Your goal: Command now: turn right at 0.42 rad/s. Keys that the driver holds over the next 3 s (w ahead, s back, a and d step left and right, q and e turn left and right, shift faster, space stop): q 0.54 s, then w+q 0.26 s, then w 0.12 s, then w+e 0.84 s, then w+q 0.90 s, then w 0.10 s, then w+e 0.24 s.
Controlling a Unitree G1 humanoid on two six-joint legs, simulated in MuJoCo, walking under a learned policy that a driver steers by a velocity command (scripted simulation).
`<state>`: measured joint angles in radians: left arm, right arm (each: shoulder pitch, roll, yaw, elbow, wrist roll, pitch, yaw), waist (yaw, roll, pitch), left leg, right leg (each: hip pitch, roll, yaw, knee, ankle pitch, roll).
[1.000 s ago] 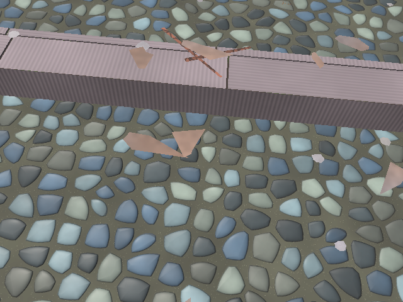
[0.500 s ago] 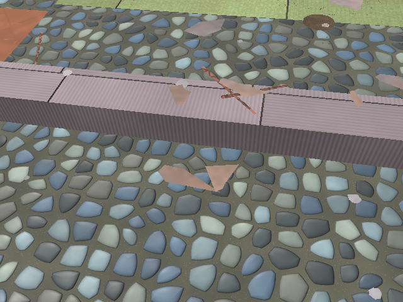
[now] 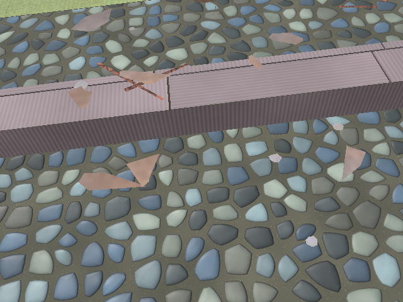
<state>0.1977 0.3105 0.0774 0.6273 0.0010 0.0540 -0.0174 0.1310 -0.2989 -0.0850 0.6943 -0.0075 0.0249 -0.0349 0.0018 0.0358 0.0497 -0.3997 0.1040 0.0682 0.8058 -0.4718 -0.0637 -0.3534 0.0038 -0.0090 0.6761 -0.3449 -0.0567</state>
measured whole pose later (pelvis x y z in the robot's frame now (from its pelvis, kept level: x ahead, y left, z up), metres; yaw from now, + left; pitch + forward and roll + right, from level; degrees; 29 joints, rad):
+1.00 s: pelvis +0.12 +0.00 +0.02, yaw +22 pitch +2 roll +0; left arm 0.26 0.27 0.07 0.75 0.00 -0.11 -0.03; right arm 0.29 -0.30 -0.05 0.71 0.02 -0.04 -0.01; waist 0.00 0.04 -0.02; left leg -0.38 -0.04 -0.12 1.03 -0.43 0.04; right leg -0.25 0.04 0.02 0.47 -0.26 -0.04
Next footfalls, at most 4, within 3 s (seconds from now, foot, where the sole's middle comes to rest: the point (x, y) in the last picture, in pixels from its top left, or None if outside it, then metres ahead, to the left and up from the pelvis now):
0.46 left None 0.01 0.11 -0.76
0.88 right None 0.19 -0.09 -0.76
1.32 left None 0.35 0.23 -0.76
1.78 right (220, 246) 0.64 0.02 -0.76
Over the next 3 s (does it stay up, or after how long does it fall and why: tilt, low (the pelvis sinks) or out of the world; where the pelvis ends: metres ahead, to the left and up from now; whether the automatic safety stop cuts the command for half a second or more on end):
stays up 1.15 0.15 0.06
